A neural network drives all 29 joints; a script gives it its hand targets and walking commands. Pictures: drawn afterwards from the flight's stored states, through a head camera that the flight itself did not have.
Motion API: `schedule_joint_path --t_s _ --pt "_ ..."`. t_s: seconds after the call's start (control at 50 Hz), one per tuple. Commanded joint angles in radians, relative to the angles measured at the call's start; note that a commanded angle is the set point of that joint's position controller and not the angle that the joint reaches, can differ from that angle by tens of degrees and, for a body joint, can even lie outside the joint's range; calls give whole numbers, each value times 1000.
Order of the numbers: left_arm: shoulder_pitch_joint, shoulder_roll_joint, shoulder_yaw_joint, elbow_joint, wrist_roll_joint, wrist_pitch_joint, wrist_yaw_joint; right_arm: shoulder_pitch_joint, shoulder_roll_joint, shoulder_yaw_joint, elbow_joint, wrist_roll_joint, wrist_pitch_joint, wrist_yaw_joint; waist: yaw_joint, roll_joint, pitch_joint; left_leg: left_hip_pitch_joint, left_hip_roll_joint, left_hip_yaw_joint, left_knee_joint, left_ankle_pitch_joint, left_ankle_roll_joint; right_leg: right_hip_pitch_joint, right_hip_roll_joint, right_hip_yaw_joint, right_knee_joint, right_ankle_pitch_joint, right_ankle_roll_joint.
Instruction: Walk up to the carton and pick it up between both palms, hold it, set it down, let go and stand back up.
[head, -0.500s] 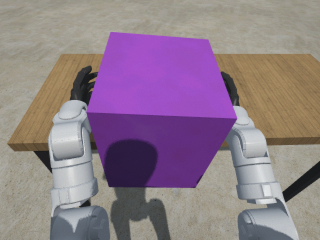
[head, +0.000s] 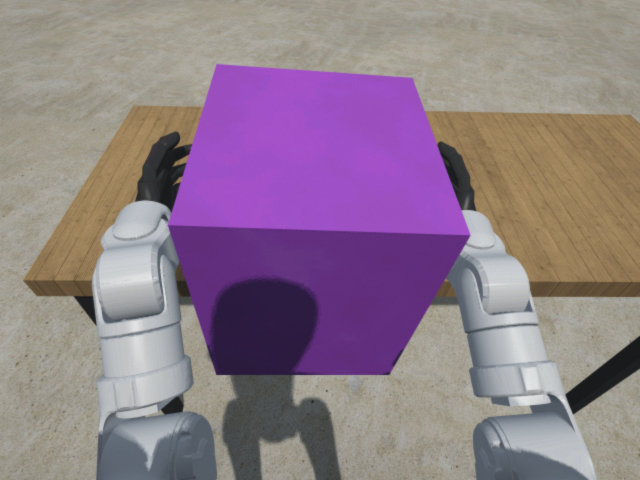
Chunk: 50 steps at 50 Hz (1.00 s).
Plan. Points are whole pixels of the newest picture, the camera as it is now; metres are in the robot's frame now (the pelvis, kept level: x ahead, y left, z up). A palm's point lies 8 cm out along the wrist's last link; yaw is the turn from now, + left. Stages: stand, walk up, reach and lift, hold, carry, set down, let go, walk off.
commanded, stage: hold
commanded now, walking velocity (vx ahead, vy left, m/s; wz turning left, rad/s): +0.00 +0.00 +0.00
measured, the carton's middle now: (310, 232) +0.38 +0.01 +0.12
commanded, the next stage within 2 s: set down in 0.26 s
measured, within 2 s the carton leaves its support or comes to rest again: neither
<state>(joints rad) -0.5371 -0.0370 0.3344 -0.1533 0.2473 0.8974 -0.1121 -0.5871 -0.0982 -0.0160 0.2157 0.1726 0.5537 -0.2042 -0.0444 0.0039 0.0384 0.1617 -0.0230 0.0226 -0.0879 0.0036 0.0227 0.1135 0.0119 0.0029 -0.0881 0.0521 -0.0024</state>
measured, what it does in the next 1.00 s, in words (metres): stands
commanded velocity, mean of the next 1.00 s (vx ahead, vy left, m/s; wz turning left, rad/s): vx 0.00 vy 0.00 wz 0.00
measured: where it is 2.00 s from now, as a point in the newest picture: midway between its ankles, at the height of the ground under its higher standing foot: outside the picture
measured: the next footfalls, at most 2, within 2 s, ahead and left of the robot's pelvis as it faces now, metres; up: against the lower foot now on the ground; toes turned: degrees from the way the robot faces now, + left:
none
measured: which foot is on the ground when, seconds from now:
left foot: down 0.00-1.00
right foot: down 0.00-1.00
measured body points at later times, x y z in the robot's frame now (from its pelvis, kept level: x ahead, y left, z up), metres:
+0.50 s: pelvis +0.00 +0.00 +0.00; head -0.01 +0.00 +0.45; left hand +0.37 +0.17 +0.20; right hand +0.39 -0.16 +0.17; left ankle -0.02 +0.10 -0.76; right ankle +0.01 -0.11 -0.76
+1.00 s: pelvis +0.02 +0.00 +0.00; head +0.01 +0.00 +0.45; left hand +0.41 +0.17 +0.20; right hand +0.42 -0.17 +0.18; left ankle -0.02 +0.10 -0.76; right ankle +0.01 -0.11 -0.76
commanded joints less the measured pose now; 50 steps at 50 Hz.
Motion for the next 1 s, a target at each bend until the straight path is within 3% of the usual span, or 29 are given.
schedule_joint_path --t_s 0.0,0.26,0.44,0.74,0.98 --pt "-455 -278 -341 -76 -122 -35 -118 -486 301 234 -206 63 -40 66 -20 20 -303 -43 17 3 31 221 -45 210 2 32 55 132 44" --pt "-440 -283 -336 -101 -117 -26 -106 -504 300 264 -243 79 -42 77 1 1 -336 -15 22 3 38 292 -44 228 8 34 60 171 37" --pt "-535 -274 -315 -6 -112 -52 -93 -586 293 206 -143 41 -60 102 0 18 -322 -43 25 6 29 177 -34 161 2 31 53 63 43" --pt "-587 -273 -296 33 -110 -71 -89 -657 306 214 -81 47 -76 118 -7 0 -415 -22 0 0 54 353 -51 242 13 34 81 298 49" --pt "-655 -257 -268 111 -101 -82 -76 -726 284 161 15 23 -92 139 -8 13 -420 -21 0 -1 61 359 -62 204 19 34 71 281 51"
